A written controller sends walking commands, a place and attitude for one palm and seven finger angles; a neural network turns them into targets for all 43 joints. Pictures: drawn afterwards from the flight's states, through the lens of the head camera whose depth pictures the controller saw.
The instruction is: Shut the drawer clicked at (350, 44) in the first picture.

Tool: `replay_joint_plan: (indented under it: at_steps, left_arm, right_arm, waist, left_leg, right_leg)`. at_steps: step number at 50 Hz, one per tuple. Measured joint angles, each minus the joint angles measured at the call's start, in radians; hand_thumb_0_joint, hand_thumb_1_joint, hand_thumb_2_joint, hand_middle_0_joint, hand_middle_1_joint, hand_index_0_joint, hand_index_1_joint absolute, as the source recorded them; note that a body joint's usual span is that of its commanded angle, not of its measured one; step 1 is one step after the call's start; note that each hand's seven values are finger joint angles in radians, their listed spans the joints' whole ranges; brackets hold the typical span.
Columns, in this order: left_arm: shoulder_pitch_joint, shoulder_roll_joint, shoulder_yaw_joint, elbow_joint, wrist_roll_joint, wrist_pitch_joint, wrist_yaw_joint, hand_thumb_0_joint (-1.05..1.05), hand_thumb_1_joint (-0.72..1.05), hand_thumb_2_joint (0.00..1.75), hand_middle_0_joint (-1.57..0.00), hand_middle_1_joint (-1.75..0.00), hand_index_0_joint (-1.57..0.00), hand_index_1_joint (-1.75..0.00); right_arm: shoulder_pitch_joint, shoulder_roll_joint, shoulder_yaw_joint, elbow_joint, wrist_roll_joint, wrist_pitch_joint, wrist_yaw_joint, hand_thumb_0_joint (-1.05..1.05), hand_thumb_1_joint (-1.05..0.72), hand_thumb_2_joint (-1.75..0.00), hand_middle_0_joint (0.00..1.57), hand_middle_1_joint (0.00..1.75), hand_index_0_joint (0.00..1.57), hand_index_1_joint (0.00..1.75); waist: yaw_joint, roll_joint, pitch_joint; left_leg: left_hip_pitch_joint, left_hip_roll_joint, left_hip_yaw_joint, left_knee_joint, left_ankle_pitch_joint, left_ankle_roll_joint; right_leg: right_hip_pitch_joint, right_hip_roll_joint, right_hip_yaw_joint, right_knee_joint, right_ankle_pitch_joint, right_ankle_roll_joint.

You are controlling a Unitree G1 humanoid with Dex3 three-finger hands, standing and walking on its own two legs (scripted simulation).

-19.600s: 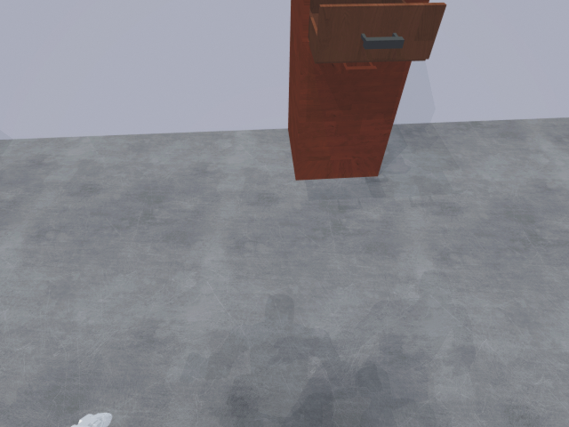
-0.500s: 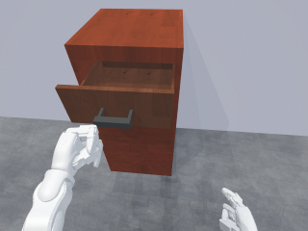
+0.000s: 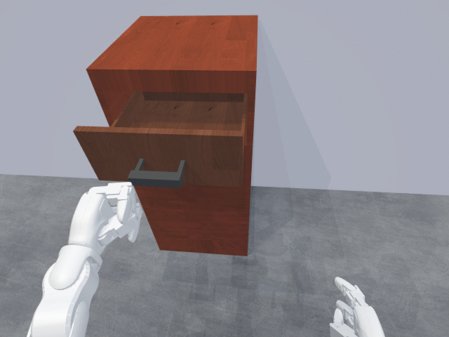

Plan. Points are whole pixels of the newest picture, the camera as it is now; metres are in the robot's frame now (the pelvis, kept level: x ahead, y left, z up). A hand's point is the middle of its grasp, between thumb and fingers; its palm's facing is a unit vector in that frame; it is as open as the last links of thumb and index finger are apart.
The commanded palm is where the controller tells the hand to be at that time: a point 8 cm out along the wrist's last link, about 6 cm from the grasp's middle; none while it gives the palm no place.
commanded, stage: bring the fist close to the handle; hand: left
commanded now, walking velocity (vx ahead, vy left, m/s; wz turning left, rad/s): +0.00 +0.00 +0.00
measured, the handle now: (158, 171) +0.46 +0.20 +0.03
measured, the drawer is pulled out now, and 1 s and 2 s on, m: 0.17 0.17 0.15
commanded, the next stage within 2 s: push the drawer shut in 1.34 s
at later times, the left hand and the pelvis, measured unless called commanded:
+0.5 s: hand (149, 214) +0.31 +0.17 +0.07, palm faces -0.01 -1.00 -0.03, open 3.2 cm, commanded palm +0.29 +0.22 +0.07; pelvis +0.00 +0.01 -0.01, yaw -1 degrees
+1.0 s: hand (159, 205) +0.37 +0.18 +0.02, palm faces -0.02 -1.00 -0.01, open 3.3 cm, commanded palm +0.34 +0.23 +0.03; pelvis -0.01 +0.02 -0.04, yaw -1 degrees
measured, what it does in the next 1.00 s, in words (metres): stands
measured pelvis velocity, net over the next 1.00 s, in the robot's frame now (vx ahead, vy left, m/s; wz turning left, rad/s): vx -0.01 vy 0.02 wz -0.02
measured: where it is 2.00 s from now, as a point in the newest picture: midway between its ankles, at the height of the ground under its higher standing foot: outside the picture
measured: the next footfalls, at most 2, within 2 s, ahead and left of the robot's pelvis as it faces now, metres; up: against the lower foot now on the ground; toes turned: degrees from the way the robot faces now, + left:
none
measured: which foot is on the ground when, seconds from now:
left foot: down 0.00-1.00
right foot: down 0.00-1.00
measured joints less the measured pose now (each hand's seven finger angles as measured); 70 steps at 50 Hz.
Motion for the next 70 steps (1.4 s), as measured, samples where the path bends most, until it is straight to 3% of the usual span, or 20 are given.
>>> replay_joint_plan:
  at_steps: [7, 16, 36, 48, 58, 70]
  left_arm:
    - [-0.054, -0.005, 0.011, 0.119, 0.007, -0.023, -0.004, 0.01, 0.9, 0.9, -1.41, -1.6, -1.4, -1.6]
    - [-0.1, -0.014, 0.012, 0.217, 0.017, -0.133, -0.005, 0.01, 0.9, 0.9, -1.41, -1.6, -1.4, -1.6]
    - [-0.247, -0.018, 0.015, 0.459, 0.043, -0.277, 0.02, 0.01, 0.9, 0.9, -1.41, -1.6, -1.4, -1.6]
    - [-0.412, 0.012, 0.046, 0.663, 0.047, -0.358, 0.005, 0.01, 0.9, 0.9, -1.41, -1.6, -1.4, -1.6]
    - [-0.382, 0.001, 0.049, 0.628, 0.052, -0.363, 0.026, 0.01, 0.9, 0.9, -1.4, -1.6, -1.4, -1.6]
    - [-0.389, 0.01, 0.05, 0.646, 0.046, -0.365, 0.024, 0.01, 0.9, 0.9, -1.41, -1.6, -1.4, -1.6]
  right_arm:
    - [-0.005, 0.006, 0.004, 0.002, -0.005, 0.008, 0.006, 0.01, -0.9, -0.9, 0.2, 0.3, 0.2, 0.3]
    - [0.009, -0.003, -0.015, 0.011, -0.011, 0.009, 0.015, 0.01, -0.9, -0.9, 0.2, 0.3, 0.2, 0.3]
    - [0.022, 0.005, -0.031, 0.016, -0.024, 0.083, 0.036, 0.01, -0.9, -0.9, 0.2, 0.3, 0.2, 0.3]
    - [0.039, 0.0, -0.041, 0.024, -0.03, 0.125, 0.043, 0.01, -0.9, -0.9, 0.2, 0.3, 0.2, 0.3]
    - [0.073, 0.003, -0.046, 0.005, -0.027, 0.166, 0.054, 0.01, -0.91, -0.9, 0.2, 0.3, 0.2, 0.3]
    - [0.052, 0.004, -0.04, -0.005, -0.022, 0.175, 0.048, 0.01, -0.91, -0.9, 0.2, 0.3, 0.2, 0.3]
  waist:
    - [-0.008, -0.008, 0.001]
    - [-0.018, -0.017, 0.0]
    - [-0.049, -0.031, -0.02]
    - [-0.068, -0.035, -0.04]
    - [-0.08, -0.029, -0.058]
    - [-0.075, -0.028, -0.059]
  left_leg:
    - [-0.024, 0.001, 0.003, 0.011, -0.003, -0.001]
    - [-0.073, -0.001, 0.01, 0.05, -0.023, 0.003]
    - [-0.237, -0.003, 0.022, 0.176, -0.073, 0.018]
    - [-0.383, 0.004, 0.015, 0.288, -0.108, 0.022]
    - [-0.406, 0.01, 0.03, 0.312, -0.125, 0.026]
    - [-0.406, 0.011, 0.017, 0.313, -0.122, 0.022]
  right_leg:
    - [-0.027, 0.0, 0.003, 0.016, -0.005, -0.001]
    - [-0.079, -0.004, 0.011, 0.056, -0.023, 0.003]
    - [-0.244, -0.012, 0.024, 0.177, -0.066, 0.016]
    - [-0.382, -0.01, 0.019, 0.278, -0.097, 0.018]
    - [-0.411, -0.005, 0.035, 0.302, -0.107, 0.022]
    - [-0.405, -0.003, 0.023, 0.297, -0.105, 0.018]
